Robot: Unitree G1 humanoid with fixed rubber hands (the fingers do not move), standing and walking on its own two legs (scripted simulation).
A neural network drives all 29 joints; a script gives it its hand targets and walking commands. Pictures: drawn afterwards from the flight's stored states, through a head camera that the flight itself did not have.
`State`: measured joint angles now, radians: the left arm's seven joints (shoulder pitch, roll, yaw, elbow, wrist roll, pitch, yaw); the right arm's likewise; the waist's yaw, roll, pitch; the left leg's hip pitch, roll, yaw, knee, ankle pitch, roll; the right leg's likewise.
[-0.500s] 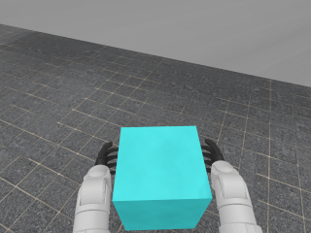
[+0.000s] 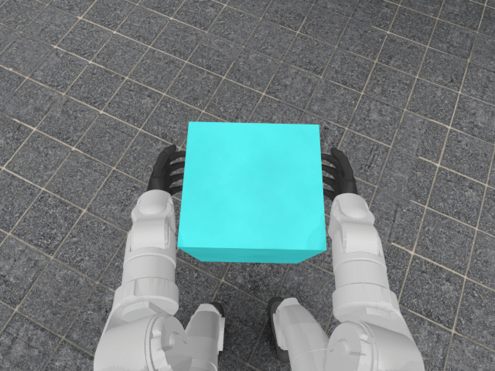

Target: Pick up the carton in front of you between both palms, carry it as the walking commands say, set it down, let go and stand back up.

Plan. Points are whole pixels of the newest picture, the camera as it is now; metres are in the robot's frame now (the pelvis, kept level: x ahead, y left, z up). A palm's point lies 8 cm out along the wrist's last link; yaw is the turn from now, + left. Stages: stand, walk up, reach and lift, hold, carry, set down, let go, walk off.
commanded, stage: set down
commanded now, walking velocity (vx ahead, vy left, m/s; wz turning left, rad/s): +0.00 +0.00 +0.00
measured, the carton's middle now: (251, 203) +0.39 -0.01 -0.14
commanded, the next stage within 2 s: none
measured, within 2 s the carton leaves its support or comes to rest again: rests again in 1.86 s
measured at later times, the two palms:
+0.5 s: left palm (190, 186) +0.46 +0.11 -0.21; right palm (327, 192) +0.42 -0.18 -0.20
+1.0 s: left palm (209, 190) +0.50 +0.09 -0.37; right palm (319, 200) +0.45 -0.21 -0.36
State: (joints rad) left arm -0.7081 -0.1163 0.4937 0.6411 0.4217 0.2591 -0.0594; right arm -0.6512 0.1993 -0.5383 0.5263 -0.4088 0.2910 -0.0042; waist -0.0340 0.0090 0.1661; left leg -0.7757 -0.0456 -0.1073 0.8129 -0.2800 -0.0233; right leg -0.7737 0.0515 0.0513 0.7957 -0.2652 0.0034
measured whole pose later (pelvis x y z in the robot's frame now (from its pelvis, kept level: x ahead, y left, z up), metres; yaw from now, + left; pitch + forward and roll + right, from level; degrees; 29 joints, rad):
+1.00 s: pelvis -0.04 +0.01 -0.25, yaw +1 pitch +46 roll +1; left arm -1.24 0.05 0.40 0.81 0.20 0.28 0.09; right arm -1.14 -0.06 -0.53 0.68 -0.20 0.31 -0.04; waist -0.09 0.05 -0.01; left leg -2.08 -0.15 -0.08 1.80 -0.52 -0.06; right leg -2.09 0.10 0.08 1.80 -0.51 0.06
